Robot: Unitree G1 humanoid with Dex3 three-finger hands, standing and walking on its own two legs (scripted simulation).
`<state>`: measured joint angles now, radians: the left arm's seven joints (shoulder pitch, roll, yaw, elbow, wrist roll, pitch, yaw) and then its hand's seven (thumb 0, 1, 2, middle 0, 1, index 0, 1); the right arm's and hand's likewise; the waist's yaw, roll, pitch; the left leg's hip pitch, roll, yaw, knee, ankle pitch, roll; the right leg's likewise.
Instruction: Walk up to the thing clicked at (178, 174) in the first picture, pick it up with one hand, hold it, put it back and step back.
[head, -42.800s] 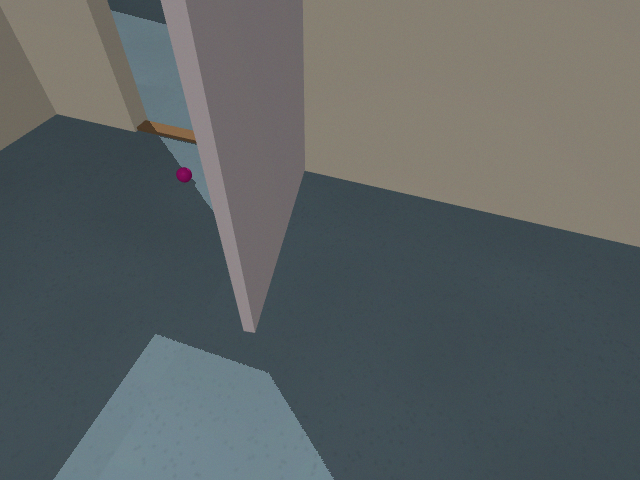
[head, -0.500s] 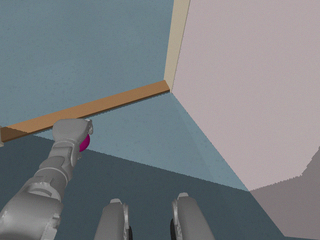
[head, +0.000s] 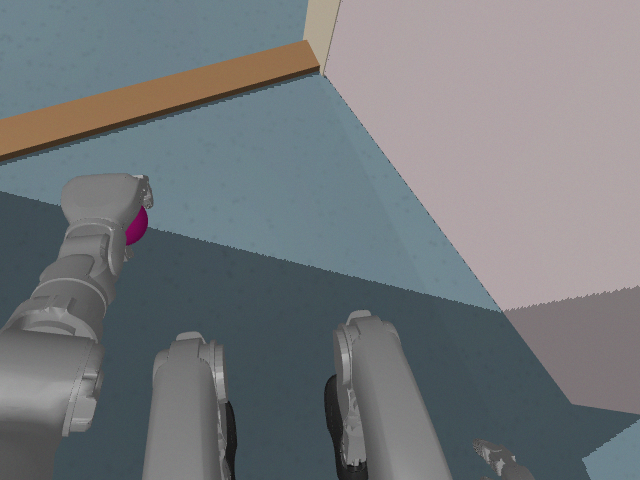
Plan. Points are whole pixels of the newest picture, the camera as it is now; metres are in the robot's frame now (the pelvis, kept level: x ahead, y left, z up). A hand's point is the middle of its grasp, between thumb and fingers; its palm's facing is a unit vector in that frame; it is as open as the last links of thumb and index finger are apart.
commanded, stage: crouch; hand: left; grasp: from above
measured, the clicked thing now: (119, 220) +0.48 +0.22 -0.17
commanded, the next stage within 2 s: lower in 0.86 s
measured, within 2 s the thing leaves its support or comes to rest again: neither
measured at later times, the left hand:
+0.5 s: hand (138, 232) +0.48 +0.21 -0.23, palm faces -0.45 -0.02 -0.89, open 9.1 cm
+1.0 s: hand (145, 231) +0.49 +0.21 -0.27, palm faces -0.45 -0.01 -0.89, open 9.0 cm
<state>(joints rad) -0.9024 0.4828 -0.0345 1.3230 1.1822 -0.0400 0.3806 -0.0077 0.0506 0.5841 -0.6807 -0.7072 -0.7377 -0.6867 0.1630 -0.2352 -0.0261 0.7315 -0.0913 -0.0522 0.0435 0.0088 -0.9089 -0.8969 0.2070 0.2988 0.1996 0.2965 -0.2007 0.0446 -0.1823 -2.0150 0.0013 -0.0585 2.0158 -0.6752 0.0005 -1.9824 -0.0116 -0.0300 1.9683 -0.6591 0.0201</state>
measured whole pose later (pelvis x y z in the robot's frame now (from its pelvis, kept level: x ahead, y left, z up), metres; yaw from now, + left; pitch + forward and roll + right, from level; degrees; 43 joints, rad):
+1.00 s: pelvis -0.01 +0.00 -0.11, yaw -4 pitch +35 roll -6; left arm -1.09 0.66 0.03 1.56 1.24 -0.11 0.41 -0.01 0.06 0.57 -0.68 -0.71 -0.73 -0.69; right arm 0.19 -0.28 0.07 0.74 -0.14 -0.06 0.12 0.01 -0.91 -0.90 0.21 0.30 0.20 0.30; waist -0.29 0.02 -0.05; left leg -2.30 0.01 -0.12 2.38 -0.70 -0.01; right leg -2.26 0.01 -0.07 2.29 -0.65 0.02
